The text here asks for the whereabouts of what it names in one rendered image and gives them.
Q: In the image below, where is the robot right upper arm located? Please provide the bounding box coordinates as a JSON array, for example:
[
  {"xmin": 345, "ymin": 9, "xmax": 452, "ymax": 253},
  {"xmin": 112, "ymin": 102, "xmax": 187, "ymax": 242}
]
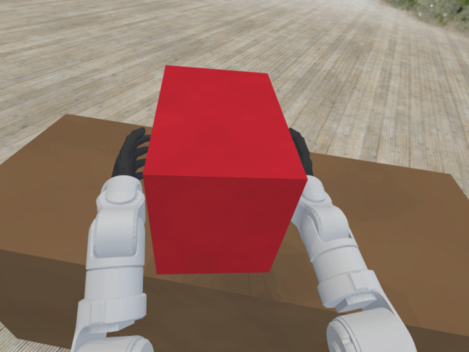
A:
[{"xmin": 327, "ymin": 307, "xmax": 416, "ymax": 352}]

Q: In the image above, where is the robot left forearm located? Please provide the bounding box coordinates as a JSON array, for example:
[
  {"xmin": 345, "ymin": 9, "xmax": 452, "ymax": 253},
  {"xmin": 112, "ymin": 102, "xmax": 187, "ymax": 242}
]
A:
[{"xmin": 70, "ymin": 175, "xmax": 147, "ymax": 352}]

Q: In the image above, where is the robot right hand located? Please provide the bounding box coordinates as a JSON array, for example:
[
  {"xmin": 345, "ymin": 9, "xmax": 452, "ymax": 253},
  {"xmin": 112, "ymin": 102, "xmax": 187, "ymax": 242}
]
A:
[{"xmin": 289, "ymin": 128, "xmax": 314, "ymax": 176}]

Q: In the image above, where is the pedestal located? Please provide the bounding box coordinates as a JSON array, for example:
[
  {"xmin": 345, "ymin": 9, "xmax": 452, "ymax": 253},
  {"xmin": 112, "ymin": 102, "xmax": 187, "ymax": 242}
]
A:
[{"xmin": 0, "ymin": 114, "xmax": 469, "ymax": 352}]

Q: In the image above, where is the robot right forearm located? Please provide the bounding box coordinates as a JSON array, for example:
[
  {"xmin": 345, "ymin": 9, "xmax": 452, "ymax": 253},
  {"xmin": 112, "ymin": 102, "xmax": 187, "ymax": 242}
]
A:
[{"xmin": 291, "ymin": 175, "xmax": 417, "ymax": 352}]

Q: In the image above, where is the robot left upper arm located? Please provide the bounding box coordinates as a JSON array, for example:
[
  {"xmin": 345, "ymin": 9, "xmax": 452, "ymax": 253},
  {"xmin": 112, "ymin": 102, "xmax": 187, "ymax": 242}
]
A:
[{"xmin": 76, "ymin": 335, "xmax": 154, "ymax": 352}]

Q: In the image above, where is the robot left hand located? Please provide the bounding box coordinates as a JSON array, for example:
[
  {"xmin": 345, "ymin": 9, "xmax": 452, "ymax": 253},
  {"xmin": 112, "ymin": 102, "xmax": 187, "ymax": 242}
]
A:
[{"xmin": 111, "ymin": 127, "xmax": 151, "ymax": 180}]

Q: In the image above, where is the carton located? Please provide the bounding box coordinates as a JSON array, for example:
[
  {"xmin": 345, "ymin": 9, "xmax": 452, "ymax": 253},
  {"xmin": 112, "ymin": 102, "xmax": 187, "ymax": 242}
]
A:
[{"xmin": 143, "ymin": 65, "xmax": 308, "ymax": 274}]

